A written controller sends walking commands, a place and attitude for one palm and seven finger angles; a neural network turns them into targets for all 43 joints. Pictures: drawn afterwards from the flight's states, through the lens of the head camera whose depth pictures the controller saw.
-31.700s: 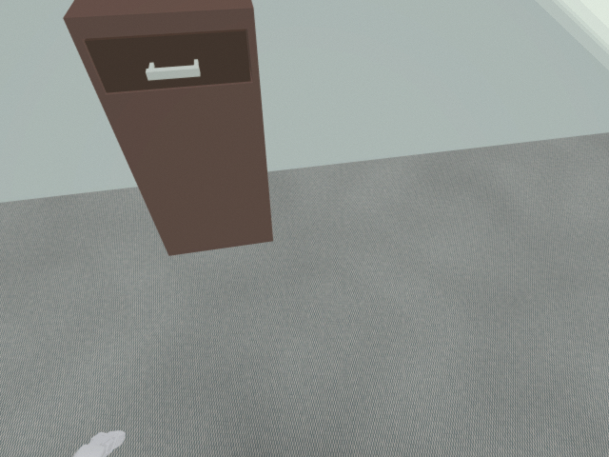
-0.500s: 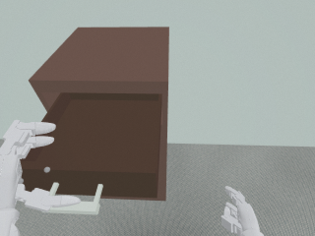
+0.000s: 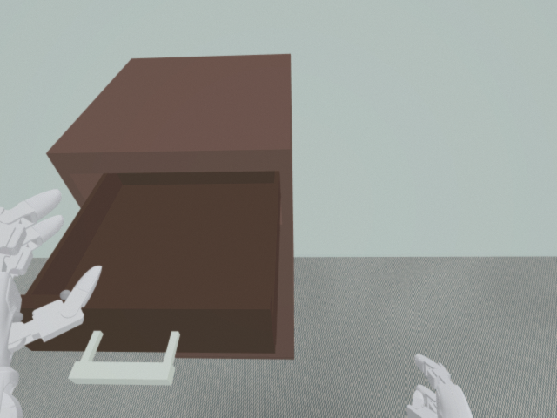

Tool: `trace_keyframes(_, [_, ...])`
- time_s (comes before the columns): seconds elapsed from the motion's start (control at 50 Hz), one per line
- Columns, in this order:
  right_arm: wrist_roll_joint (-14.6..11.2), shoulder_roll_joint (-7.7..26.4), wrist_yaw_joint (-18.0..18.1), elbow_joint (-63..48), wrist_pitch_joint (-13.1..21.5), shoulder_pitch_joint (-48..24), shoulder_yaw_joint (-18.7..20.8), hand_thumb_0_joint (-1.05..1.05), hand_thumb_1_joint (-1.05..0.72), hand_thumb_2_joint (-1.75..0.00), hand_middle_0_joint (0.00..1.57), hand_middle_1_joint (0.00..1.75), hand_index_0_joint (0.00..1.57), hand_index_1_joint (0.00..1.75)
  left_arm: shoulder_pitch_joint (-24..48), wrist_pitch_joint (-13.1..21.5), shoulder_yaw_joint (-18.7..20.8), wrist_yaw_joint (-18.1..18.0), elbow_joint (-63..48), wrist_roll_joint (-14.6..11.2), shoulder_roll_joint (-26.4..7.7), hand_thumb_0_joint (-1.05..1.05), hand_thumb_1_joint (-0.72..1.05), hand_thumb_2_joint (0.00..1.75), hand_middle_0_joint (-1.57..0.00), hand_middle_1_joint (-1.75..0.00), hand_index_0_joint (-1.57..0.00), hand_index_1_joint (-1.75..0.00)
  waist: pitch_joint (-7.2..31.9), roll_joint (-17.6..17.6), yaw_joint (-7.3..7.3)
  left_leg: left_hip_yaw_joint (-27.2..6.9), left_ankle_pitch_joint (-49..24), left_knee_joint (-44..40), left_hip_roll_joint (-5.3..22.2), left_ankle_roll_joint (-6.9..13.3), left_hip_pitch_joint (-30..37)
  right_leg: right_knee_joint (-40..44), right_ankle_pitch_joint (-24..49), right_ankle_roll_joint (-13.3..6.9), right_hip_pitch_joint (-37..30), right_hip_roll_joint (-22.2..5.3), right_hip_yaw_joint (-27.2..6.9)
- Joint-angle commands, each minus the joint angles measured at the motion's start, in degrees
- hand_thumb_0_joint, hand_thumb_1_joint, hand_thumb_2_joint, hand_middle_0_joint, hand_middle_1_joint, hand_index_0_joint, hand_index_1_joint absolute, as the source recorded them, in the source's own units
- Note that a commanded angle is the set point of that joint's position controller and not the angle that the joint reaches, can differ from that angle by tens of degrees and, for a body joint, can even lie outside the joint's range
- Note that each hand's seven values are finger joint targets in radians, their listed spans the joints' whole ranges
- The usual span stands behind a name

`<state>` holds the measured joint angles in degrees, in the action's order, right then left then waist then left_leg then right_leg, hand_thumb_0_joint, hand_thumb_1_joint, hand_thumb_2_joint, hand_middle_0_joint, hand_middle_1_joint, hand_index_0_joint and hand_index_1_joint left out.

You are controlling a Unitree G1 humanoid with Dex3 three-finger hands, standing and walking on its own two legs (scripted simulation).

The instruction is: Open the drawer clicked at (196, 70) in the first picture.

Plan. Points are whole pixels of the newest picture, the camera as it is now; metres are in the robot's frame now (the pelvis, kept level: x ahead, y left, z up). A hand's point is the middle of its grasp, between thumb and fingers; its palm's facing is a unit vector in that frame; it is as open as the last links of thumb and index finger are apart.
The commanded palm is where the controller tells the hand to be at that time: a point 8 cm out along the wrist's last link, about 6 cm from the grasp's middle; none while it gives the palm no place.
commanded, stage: draw the hand back to the body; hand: left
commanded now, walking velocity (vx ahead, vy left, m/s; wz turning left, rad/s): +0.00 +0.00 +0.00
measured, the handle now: (128, 356) +0.19 +0.23 +0.02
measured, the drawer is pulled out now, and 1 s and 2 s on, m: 0.28 0.28 0.28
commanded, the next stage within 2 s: step back with the hand held close in 0.30 s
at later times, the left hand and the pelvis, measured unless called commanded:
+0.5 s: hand (84, 280) +0.19 +0.21 +0.20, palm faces +0.42 -0.78 -0.46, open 7.5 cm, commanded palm +0.13 +0.26 +0.21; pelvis +0.01 -0.03 +0.00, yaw +1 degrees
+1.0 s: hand (12, 345) +0.13 +0.25 +0.20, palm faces +0.38 -0.79 -0.49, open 7.4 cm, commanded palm +0.06 +0.29 +0.21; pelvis -0.06 +0.01 -0.01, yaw +1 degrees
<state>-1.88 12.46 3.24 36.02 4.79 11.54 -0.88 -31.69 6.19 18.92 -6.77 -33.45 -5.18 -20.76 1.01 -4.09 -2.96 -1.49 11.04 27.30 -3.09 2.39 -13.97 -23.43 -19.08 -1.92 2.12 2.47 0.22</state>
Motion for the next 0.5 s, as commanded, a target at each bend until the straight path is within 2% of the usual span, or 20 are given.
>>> trace_keyframes(0.0, [0.2, 5.6, 0.4, -9.1, 3.7, -8.7, 1.9, 0.00, -0.90, -0.90, 0.20, 0.30, 0.20, 0.30, 5.6, 3.7, 7.0, -1.0, -10.0, -0.1, -9.4, 0.00, 0.76, 0.84, -0.21, -0.39, -0.21, -0.39, 1.4, -0.4, 0.27, -1.8, -5.9, -3.1, 3.9, -1.5, 10.8, 6.1, 10.5, 0.3, 10.9, -2.1, 1.4])
trace_keyframes(0.04, [0.1, 5.6, 0.3, -9.5, 3.5, -9.0, 1.9, 0.00, -0.90, -0.90, 0.20, 0.30, 0.20, 0.30, 5.7, 3.4, 6.4, -0.8, -9.1, -0.3, -8.9, 0.00, 0.83, 0.87, -0.21, -0.34, -0.21, -0.34, 0.7, 1.1, 0.20, -2.0, -4.9, -3.5, 3.9, -1.3, 10.7, 6.2, 9.5, 0.4, 11.3, -2.0, 1.5])
trace_keyframes(0.08, [0.2, 5.8, 0.3, -9.5, 3.7, -9.3, 2.0, 0.00, -0.90, -0.90, 0.20, 0.30, 0.20, 0.30, 6.5, 3.7, 6.1, -0.6, -10.4, -0.3, -8.9, 0.00, 0.90, 0.90, -0.20, -0.30, -0.20, -0.30, 0.8, 0.2, 0.16, -1.7, -5.4, -3.2, 3.7, -1.2, 10.9, 6.8, 10.4, 0.3, 11.0, -2.1, 1.1])
trace_keyframes(0.1, [0.2, 5.6, 0.3, -9.4, 3.5, -9.4, 2.1, 0.00, -0.90, -0.90, 0.20, 0.30, 0.20, 0.30, 5.7, 3.6, 6.3, -0.6, -9.0, -0.4, -9.0, 0.00, 0.90, 0.90, -0.20, -0.30, -0.20, -0.30, 0.6, 2.1, 0.15, -1.5, -5.4, -3.1, 3.7, -1.1, 11.0, 6.9, 10.8, 0.5, 11.3, -2.2, 1.0])
trace_keyframes(0.16, [0.2, 5.6, 0.3, -9.9, 3.5, -9.5, 2.1, 0.00, -0.90, -0.90, 0.20, 0.30, 0.20, 0.30, 5.5, 3.7, 6.6, -0.5, -10.6, -0.5, -9.5, 0.00, 0.90, 0.90, -0.20, -0.30, -0.20, -0.30, 3.1, 2.5, -0.20, -1.0, -8.3, -2.5, 3.5, -0.9, 11.6, 6.0, 15.0, 0.7, 9.5, -2.6, 0.9])
trace_keyframes(0.18, [0.2, 5.7, 0.3, -9.7, 3.5, -9.6, 2.1, 0.00, -0.90, -0.90, 0.20, 0.30, 0.20, 0.30, 6.0, 3.8, 6.8, -0.5, -11.3, -0.3, -10.0, 0.00, 0.90, 0.90, -0.20, -0.30, -0.20, -0.30, 3.0, 0.7, -0.31, -1.0, -9.2, -2.3, 3.4, -1.0, 11.7, 6.2, 16.0, 0.5, 9.2, -2.5, 0.6])
trace_keyframes(0.22, [0.2, 5.3, 0.2, -9.8, 3.2, -9.6, 1.9, 0.00, -0.90, -0.90, 0.20, 0.30, 0.20, 0.30, 5.5, 3.5, 6.3, -0.4, -10.5, -0.4, -9.4, 0.00, 0.90, 0.90, -0.20, -0.30, -0.20, -0.30, 2.3, 0.2, -0.19, -0.7, -8.8, -2.4, 3.5, -1.1, 11.7, 6.2, 15.7, 0.7, 9.8, -2.7, 0.8])
trace_keyframes(0.28, [0.3, 5.4, 0.3, -9.9, 3.2, -9.6, 2.0, 0.00, -0.90, -0.90, 0.20, 0.30, 0.20, 0.30, 6.3, 3.6, 7.7, -0.5, -11.3, -0.5, -10.7, 0.00, 0.90, 0.90, -0.20, -0.30, -0.20, -0.30, 2.6, 0.9, -0.34, -0.7, -9.0, -2.0, 3.2, -1.0, 11.5, 6.6, 16.9, 0.7, 9.2, -2.7, 0.7])
trace_keyframes(0.32, [0.2, 5.3, 0.3, -10.0, 2.8, -9.6, 2.1, 0.00, -0.90, -0.90, 0.20, 0.30, 0.20, 0.30, 5.2, 3.5, 7.0, -0.2, -10.0, -0.5, -9.8, 0.00, 0.90, 0.90, -0.20, -0.30, -0.20, -0.30, 3.1, 2.9, -0.24, -0.3, -10.6, -1.4, 3.4, -0.8, 12.0, 6.0, 19.6, 1.0, 9.1, -2.8, 0.6])
trace_keyframes(0.36, [0.1, 5.3, 0.3, -10.1, 2.5, -9.6, 2.1, 0.00, -0.90, -0.90, 0.20, 0.30, 0.20, 0.30, 5.6, 3.3, 6.6, 0.0, -10.0, -0.6, -9.4, 0.00, 0.90, 0.90, -0.20, -0.30, -0.20, -0.30, 2.7, 1.7, -0.08, -0.1, -10.3, -1.2, 3.2, -0.8, 12.1, 6.0, 19.9, 1.2, 9.4, -2.9, 0.6])
trace_keyframes(0.38, [0.2, 5.4, 0.3, -9.9, 2.6, -9.6, 2.1, 0.00, -0.90, -0.90, 0.20, 0.30, 0.20, 0.30, 6.0, 3.4, 7.2, -0.1, -10.0, -0.5, -10.1, 0.00, 0.90, 0.90, -0.20, -0.30, -0.20, -0.30, 2.6, 0.8, -0.12, 0.1, -10.6, -1.2, 3.0, -0.8, 12.0, 6.4, 20.4, 1.0, 9.1, -2.9, 0.4])
trace_keyframes(0.4, [0.2, 7.2, 0.1, -11.6, 1.9, -7.4, 2.5, 0.00, -0.90, -0.90, 0.20, 0.30, 0.20, 0.30, 13.5, 5.9, 15.9, -0.4, -15.2, 0.2, -18.9, 0.00, 0.90, 0.90, -0.20, -0.30, -0.20, -0.30, -2.5, 2.1, 1.25, -2.6, -12.7, 2.5, 4.3, 0.6, 8.1, 8.7, 25.7, 2.3, 15.6, -6.3, -4.4])
trace_keyframes(0.42, [0.5, 5.9, -0.1, -9.9, 1.1, -6.9, 2.4, 0.00, -0.90, -0.90, 0.20, 0.30, 0.20, 0.30, 8.0, 6.3, 12.5, 0.4, -8.0, 0.4, -13.8, 0.00, 0.90, 0.90, -0.20, -0.30, -0.20, -0.30, -0.9, 6.0, 1.87, -3.3, -15.6, 4.6, 4.4, 0.8, 7.1, 8.0, 29.5, 2.6, 13.6, -7.3, -2.8])
trace_keyframes(0.44, [0.1, 6.0, -0.3, -10.8, 0.7, -7.8, 2.6, 0.00, -0.90, -0.90, 0.20, 0.30, 0.20, 0.30, 6.4, 5.8, 10.6, 0.9, -7.1, 0.6, -12.2, 0.00, 0.90, 0.90, -0.20, -0.30, -0.20, -0.30, -0.3, 7.7, 1.88, -2.8, -16.7, 5.6, 4.4, 0.5, 7.0, 7.3, 34.7, 3.5, 12.7, -8.1, -3.6])
trace_keyframes(0.46, [0.1, 6.2, -0.5, -10.9, 0.0, -7.2, 2.7, 0.00, -0.90, -0.90, 0.20, 0.30, 0.20, 0.30, 4.5, 5.9, 10.1, 1.3, -6.0, 0.9, -11.4, 0.00, 0.90, 0.90, -0.20, -0.30, -0.20, -0.30, 1.4, 9.6, 2.07, -2.2, -18.0, 6.7, 4.2, 0.8, 6.3, 6.3, 38.4, 4.4, 11.1, -8.2, -2.4])
trace_keyframes(0.48, [0.2, 6.5, -0.6, -11.7, -0.1, -7.6, 2.8, 0.00, -0.90, -0.90, 0.20, 0.30, 0.20, 0.30, 5.0, 6.7, 10.3, 1.6, -8.1, 1.0, -12.1, 0.00, 0.90, 0.90, -0.20, -0.30, -0.20, -0.30, 2.7, 9.1, 1.95, -1.8, -18.7, 7.3, 3.6, 0.9, 5.7, 5.1, 42.6, 5.2, 10.0, -8.6, -1.9])
